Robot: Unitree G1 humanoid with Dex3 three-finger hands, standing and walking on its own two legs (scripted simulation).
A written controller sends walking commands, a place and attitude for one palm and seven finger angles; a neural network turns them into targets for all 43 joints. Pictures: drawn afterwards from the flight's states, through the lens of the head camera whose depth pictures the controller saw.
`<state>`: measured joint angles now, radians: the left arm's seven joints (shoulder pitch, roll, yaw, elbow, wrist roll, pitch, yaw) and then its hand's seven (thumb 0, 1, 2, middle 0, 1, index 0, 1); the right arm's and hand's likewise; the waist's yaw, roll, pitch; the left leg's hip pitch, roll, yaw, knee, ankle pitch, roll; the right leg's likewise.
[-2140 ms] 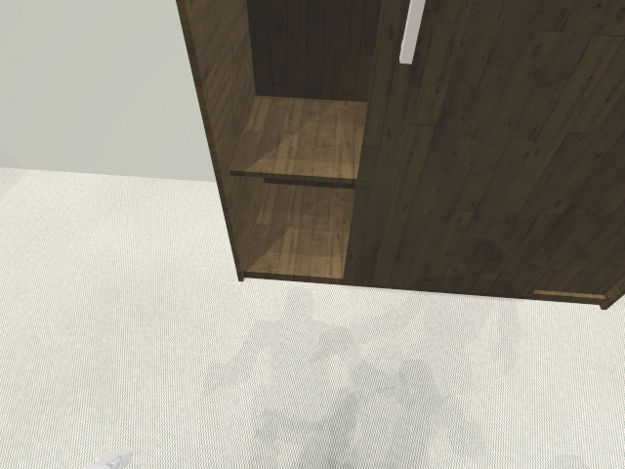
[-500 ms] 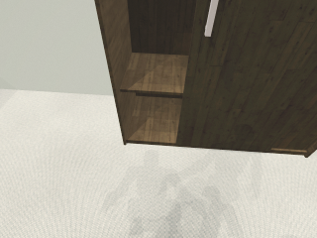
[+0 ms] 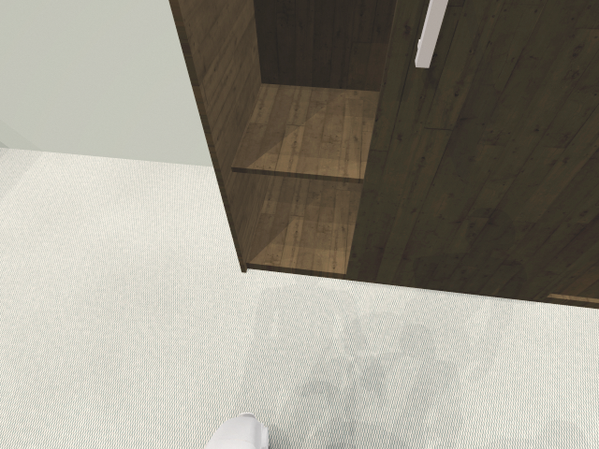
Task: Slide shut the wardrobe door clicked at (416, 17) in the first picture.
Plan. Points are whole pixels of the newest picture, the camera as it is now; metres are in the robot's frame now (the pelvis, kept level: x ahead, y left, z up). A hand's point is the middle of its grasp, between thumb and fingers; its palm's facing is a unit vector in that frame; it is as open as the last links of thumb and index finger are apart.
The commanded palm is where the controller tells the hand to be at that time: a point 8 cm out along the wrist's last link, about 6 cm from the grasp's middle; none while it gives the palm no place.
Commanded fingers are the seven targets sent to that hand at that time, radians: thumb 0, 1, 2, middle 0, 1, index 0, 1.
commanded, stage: take the last steps up to it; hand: right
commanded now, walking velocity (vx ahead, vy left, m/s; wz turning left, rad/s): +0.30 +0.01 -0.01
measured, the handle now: out of the picture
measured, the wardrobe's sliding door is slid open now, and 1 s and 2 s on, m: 0.38 0.38 0.38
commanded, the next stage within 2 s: come to a stop and stand still in 0.42 s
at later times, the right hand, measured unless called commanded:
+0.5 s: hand (434, 443) +0.18 -0.19 -0.20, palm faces +0.09 +0.99 -0.14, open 7.3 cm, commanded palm none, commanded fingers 0.00 -0.90 -0.90 0.20 0.30 0.20 0.30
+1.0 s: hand (417, 353) +0.31 -0.17 -0.16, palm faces +0.07 +0.96 -0.27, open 7.4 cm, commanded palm none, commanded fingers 0.00 -0.90 -0.90 0.20 0.30 0.20 0.30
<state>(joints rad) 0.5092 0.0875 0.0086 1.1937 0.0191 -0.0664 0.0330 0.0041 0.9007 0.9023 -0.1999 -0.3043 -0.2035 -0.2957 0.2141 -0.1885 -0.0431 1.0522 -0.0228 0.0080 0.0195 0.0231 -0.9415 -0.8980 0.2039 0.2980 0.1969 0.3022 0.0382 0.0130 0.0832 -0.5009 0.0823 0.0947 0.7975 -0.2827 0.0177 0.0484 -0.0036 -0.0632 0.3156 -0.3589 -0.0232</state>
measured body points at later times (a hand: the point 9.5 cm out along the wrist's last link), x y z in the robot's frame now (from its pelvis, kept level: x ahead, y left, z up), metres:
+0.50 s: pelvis +0.19 -0.01 -0.01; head +0.18 -0.04 +0.43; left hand +0.27 +0.22 -0.14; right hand +0.18 -0.24 -0.19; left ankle +0.14 +0.12 -0.70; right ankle +0.22 -0.10 -0.74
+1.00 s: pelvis +0.25 +0.02 +0.00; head +0.29 +0.05 +0.44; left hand +0.31 +0.26 -0.17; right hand +0.30 -0.22 -0.14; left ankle +0.30 +0.12 -0.74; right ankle +0.18 -0.10 -0.65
